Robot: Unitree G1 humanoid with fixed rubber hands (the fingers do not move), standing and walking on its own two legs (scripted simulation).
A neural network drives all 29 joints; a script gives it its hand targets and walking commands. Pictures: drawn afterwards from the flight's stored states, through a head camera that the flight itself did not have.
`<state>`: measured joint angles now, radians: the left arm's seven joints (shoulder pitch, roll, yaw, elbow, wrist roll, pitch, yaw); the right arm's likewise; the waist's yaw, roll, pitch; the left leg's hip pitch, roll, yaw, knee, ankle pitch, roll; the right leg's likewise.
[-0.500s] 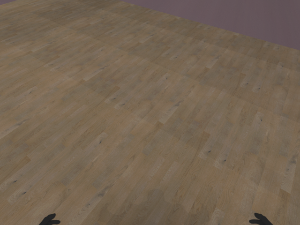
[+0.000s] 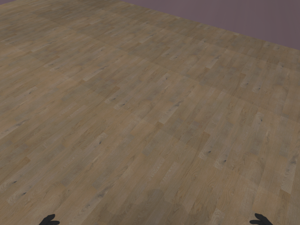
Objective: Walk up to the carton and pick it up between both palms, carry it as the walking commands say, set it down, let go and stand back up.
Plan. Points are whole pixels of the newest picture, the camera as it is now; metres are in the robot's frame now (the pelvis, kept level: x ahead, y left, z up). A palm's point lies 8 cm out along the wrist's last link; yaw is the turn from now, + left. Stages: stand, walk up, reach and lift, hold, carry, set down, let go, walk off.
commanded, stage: walk up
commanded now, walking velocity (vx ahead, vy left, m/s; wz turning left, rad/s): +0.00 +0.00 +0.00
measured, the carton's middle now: out of the picture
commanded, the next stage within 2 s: none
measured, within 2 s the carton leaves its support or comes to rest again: neither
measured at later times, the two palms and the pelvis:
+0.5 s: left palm out of the picture -0.03 +0.46 -0.09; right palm (201, 163) +0.30 -0.15 -0.06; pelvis +0.02 +0.08 -0.02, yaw +29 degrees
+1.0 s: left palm out of the picture -0.27 +0.42 -0.05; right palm (71, 118) +0.47 +0.30 -0.04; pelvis +0.07 +0.22 -0.02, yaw +59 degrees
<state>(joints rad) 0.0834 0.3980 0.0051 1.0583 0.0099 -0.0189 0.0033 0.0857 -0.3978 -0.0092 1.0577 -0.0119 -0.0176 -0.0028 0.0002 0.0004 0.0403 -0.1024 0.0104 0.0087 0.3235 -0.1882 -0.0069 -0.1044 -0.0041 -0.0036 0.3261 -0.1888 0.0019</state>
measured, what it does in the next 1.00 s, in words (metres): steps to the left, turning left: left foot, then right foot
